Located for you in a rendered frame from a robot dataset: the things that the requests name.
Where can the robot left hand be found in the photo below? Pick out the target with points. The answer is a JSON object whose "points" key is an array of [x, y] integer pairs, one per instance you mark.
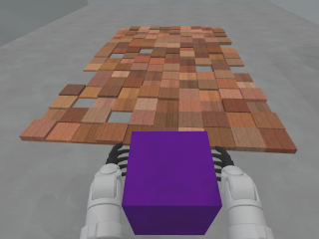
{"points": [[114, 159]]}

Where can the robot right hand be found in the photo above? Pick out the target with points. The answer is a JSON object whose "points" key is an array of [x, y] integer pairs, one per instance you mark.
{"points": [[225, 160]]}

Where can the carton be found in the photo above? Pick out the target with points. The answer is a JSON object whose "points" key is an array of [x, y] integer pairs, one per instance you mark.
{"points": [[170, 186]]}

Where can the left robot forearm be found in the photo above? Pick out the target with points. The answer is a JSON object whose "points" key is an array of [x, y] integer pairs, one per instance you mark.
{"points": [[103, 219]]}

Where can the right robot forearm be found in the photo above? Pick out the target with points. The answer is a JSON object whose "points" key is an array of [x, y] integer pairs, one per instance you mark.
{"points": [[243, 205]]}

